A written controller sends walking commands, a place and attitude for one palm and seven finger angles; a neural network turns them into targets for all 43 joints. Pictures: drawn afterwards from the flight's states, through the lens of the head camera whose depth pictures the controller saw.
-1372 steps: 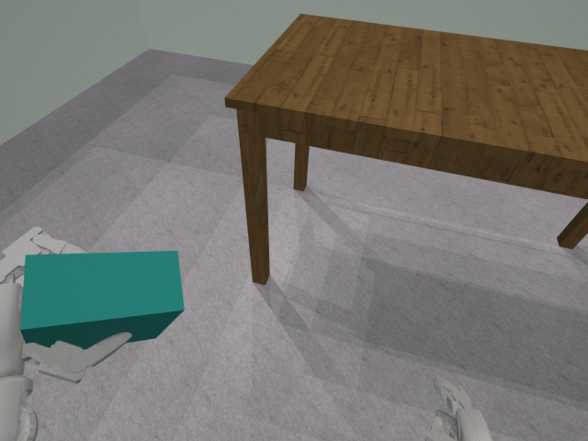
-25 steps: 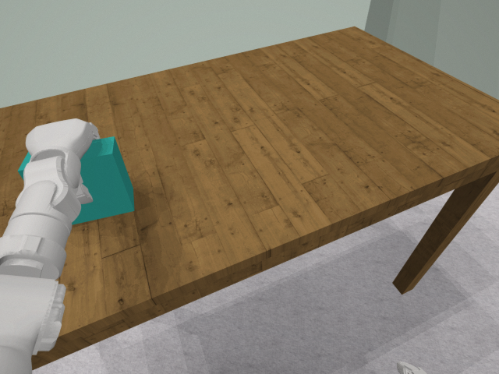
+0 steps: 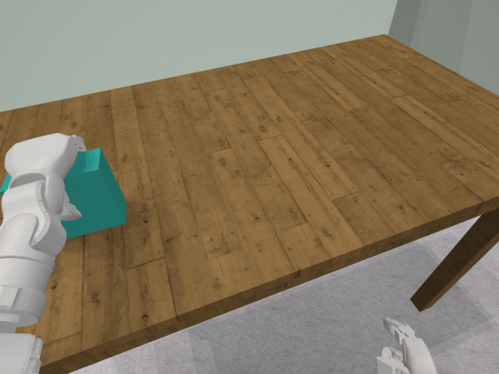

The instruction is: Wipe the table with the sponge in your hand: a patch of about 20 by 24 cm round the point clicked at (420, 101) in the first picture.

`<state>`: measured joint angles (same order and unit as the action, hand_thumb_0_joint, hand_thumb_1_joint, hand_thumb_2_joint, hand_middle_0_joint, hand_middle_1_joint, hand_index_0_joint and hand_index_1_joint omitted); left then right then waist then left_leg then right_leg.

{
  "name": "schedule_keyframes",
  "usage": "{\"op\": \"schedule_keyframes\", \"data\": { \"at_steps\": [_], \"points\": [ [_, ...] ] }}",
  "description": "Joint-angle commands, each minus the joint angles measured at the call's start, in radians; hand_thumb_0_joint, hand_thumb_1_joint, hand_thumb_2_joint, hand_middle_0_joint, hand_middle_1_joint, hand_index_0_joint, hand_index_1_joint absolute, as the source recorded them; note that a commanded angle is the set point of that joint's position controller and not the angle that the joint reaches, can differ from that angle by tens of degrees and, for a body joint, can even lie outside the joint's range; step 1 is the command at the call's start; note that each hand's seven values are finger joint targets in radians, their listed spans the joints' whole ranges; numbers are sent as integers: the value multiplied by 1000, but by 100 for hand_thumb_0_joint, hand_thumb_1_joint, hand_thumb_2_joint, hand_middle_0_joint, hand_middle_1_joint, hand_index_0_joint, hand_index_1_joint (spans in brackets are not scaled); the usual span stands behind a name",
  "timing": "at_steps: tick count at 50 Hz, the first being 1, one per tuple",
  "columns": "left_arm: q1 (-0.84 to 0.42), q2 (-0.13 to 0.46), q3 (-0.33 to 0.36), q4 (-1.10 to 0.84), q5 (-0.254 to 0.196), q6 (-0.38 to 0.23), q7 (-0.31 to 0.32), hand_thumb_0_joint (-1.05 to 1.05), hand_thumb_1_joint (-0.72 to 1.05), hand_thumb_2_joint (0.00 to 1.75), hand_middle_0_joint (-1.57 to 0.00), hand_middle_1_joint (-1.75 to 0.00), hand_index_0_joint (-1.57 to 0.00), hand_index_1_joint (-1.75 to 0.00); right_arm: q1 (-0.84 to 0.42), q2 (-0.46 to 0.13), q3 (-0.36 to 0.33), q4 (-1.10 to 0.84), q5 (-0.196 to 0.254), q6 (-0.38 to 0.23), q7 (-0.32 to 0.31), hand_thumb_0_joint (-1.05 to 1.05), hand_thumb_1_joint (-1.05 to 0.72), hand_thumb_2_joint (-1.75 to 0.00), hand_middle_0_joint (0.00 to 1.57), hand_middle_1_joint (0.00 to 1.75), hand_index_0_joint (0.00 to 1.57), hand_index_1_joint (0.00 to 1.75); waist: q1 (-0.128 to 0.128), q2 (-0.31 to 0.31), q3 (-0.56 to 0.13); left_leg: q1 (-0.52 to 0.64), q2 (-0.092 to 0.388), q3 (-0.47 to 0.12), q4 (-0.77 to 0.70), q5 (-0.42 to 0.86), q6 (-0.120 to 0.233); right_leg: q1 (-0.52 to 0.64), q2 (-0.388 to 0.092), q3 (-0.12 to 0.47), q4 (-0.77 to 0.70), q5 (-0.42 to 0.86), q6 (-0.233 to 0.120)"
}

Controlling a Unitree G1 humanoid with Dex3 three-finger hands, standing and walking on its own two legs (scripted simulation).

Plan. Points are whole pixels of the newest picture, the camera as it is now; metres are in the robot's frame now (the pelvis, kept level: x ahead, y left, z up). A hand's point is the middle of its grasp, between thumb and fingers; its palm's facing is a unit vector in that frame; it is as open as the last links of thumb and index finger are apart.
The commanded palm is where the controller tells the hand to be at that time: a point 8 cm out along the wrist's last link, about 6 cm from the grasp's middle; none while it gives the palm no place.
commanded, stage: slide back across to the first lane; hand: left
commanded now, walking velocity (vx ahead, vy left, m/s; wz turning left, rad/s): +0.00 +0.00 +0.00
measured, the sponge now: (77, 205) +0.34 +0.34 +0.09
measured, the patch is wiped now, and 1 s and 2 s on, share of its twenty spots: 1.00 1.00 1.00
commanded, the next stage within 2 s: wipe back along the first lane in 0.08 s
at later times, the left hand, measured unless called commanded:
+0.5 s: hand (45, 201) +0.31 +0.35 +0.14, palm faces +0.03 -0.02 -1.00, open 10.2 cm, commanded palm +0.28 +0.33 +0.18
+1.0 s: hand (43, 220) +0.28 +0.33 +0.14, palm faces +0.06 -0.03 -1.00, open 10.2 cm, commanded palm +0.23 +0.32 +0.17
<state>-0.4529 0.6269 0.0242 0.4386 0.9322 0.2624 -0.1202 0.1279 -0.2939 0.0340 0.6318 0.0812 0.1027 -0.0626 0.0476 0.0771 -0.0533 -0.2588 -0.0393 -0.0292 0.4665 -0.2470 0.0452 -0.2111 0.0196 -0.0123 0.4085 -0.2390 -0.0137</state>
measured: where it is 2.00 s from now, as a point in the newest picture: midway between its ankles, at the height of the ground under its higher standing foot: outside the picture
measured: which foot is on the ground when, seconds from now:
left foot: down 0.00-1.00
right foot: down 0.00-1.00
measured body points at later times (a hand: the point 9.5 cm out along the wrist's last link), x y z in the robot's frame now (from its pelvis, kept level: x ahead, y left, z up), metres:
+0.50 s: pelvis +0.00 +0.01 +0.00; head +0.00 -0.02 +0.45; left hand +0.31 +0.34 +0.19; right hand +0.19 -0.22 -0.10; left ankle -0.01 +0.09 -0.74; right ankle -0.02 -0.12 -0.74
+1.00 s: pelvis +0.00 +0.00 +0.00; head -0.02 -0.03 +0.45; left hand +0.27 +0.33 +0.19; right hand +0.22 -0.23 -0.09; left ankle -0.01 +0.09 -0.74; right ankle -0.02 -0.12 -0.74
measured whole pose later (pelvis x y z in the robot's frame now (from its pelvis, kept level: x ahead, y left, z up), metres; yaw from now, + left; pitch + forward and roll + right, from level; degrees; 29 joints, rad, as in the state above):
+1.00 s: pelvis +0.00 +0.00 +0.00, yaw +0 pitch +0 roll -1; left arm -0.10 0.63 0.07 0.05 0.88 0.34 -0.10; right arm 0.10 -0.29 0.06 0.60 0.07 0.11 -0.05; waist 0.08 0.10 -0.05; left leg -0.23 -0.03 -0.03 0.50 -0.27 0.04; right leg -0.18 0.03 -0.02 0.44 -0.26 -0.02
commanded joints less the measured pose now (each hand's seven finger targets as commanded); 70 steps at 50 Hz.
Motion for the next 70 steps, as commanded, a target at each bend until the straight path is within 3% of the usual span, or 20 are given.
{"op": "schedule_keyframes", "data": {
  "at_steps": [1,3,5,8,14,16,19,23,26,28,37,38,40,44,46,49,53,61,63,70],
  "points": [
    [-327,314,98,-165,25,14,-7,0,10,130,-120,-160,-120,-160,-97,-129,-43,-142,-5,-37,-6,0,-90,-90,20,30,20,30,0,-2,-245,136,14,-23,-24,404,12,77,12,-20,-24,301,-69],
    [-335,358,131,-170,31,5,-17,0,10,130,-120,-160,-120,-160,-109,-128,-37,-145,-6,-43,-8,0,-90,-90,20,30,20,30,8,31,-251,141,15,-30,-25,418,10,84,12,-11,-25,301,-80],
    [-322,320,101,-171,39,-5,-26,0,10,130,-120,-160,-120,-160,-90,-128,-39,-140,-8,-41,-7,0,-90,-90,20,30,20,30,-2,8,-262,155,16,-33,-15,473,9,82,12,-26,-20,331,-75],
    [-291,379,160,-205,38,-25,-35,0,10,130,-120,-160,-120,-160,-100,-131,-37,-150,-12,-42,-6,0,-90,-90,20,30,20,30,11,27,-282,170,21,-41,-10,512,9,95,13,-15,-22,341,-81],
    [-160,274,108,-313,10,-44,-37,0,10,130,-120,-160,-120,-160,-100,-116,-40,-175,-17,-48,7,0,-90,-90,20,30,20,30,20,40,-293,195,31,-59,-9,551,3,80,12,-31,-20,295,-76],
    [-121,251,100,-316,-2,-32,-30,0,10,130,-120,-160,-120,-160,-106,-119,-43,-171,-16,-45,12,0,-90,-90,20,30,20,30,17,27,-241,179,35,-63,-22,495,-1,50,16,-36,-32,250,-72],
    [-109,226,88,-352,-13,-16,-14,0,10,130,-120,-160,-120,-160,-122,-114,-39,-179,-16,-55,9,0,-90,-90,20,30,20,30,24,-2,-246,161,29,-58,-31,414,4,68,15,-32,-27,219,-77],
    [-73,247,118,-363,-24,8,3,0,10,130,-120,-160,-120,-160,-161,-115,-33,-177,-9,-63,7,0,-90,-90,20,30,20,30,36,-19,-228,135,25,-54,-46,344,2,87,16,-17,-29,206,-80],
    [-39,197,78,-357,-32,28,2,0,10,130,-120,-160,-120,-160,-151,-116,-35,-168,-12,-57,7,0,-90,-90,20,30,20,30,31,-23,-195,124,24,-48,-49,324,-1,75,14,-32,-31,195,-72],
    [9,234,118,-389,-36,33,2,0,10,130,-120,-160,-120,-160,-187,-112,-27,-182,-9,-61,11,0,-90,-90,20,30,20,30,50,0,-204,116,23,-51,-55,308,-1,99,15,-16,-27,186,-79],
    [110,185,87,-363,-52,65,-11,0,10,130,-120,-160,-120,-160,-184,-111,-25,-173,-7,-46,9,0,-90,-90,20,30,20,30,40,-48,-118,73,20,-32,-54,222,1,62,14,-32,-34,138,-62],
    [120,207,111,-393,-55,64,-11,0,10,130,-120,-160,-120,-160,-212,-109,-21,-187,-5,-53,8,0,-90,-90,20,30,20,30,49,-24,-133,78,21,-33,-52,225,3,76,15,-12,-31,145,-70],
    [133,180,82,-370,-53,74,-15,0,10,130,-120,-160,-120,-160,-190,-111,-21,-180,-6,-46,6,0,-90,-90,20,30,20,30,38,-56,-128,70,16,-23,-41,227,3,71,11,-25,-29,158,-61],
    [231,166,89,-429,-66,76,-20,0,10,130,-120,-160,-120,-160,-198,-106,-21,-200,-11,-47,10,0,-90,-90,20,30,20,30,57,-46,-160,77,12,-20,-24,257,7,102,6,-16,-12,205,-64],
    [256,144,75,-437,-73,82,-26,0,10,130,-120,-160,-120,-160,-198,-107,-20,-200,-10,-41,13,0,-90,-90,20,30,20,30,48,-62,-135,69,14,-16,-19,256,5,85,7,-22,-12,218,-57],
    [314,172,108,-466,-86,93,-29,0,10,130,-120,-160,-120,-160,-204,-107,-17,-210,-10,-37,14,0,-90,-90,20,30,20,30,57,-92,-137,52,10,-11,-5,259,8,103,4,-15,0,247,-54],
    [349,180,121,-532,-98,101,-31,0,10,130,-120,-160,-120,-160,-233,-102,-15,-220,-5,-40,14,0,-90,-90,20,30,20,30,58,-55,-123,54,14,-15,-2,253,6,88,10,4,2,237,-55],
    [520,93,86,-646,-117,131,-15,0,10,130,-120,-160,-120,-160,-216,-94,-18,-231,-11,-49,27,0,-90,-90,20,30,20,30,65,-93,-132,58,19,-12,22,311,6,80,8,-21,30,304,-43],
    [565,94,95,-715,-123,140,-8,0,10,130,-120,-160,-120,-160,-256,-87,-15,-244,-8,-54,32,0,-90,-90,20,30,20,30,73,-66,-141,61,21,-17,22,309,4,89,14,4,36,310,-50],
    [607,64,81,-761,-126,188,22,0,10,130,-120,-160,-120,-160,-249,-83,-13,-236,-7,-57,30,0,-90,-90,20,30,20,30,73,-85,-106,44,27,-21,11,276,-3,58,15,-22,35,238,-43]
  ]
}}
